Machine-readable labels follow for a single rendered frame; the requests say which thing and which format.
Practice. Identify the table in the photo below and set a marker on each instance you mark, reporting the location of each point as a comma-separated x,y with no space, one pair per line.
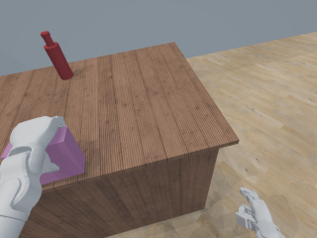
148,128

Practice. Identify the right robot hand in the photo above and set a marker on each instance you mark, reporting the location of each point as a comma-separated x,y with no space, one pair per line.
247,216

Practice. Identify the left robot hand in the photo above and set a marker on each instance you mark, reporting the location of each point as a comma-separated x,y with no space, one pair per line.
39,131

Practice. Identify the left robot forearm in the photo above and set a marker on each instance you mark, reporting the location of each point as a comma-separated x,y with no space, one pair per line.
20,187

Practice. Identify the right robot forearm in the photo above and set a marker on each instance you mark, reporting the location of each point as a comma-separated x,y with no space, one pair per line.
266,229

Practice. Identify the sponge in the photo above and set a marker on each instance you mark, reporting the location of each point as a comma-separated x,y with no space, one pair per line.
64,152

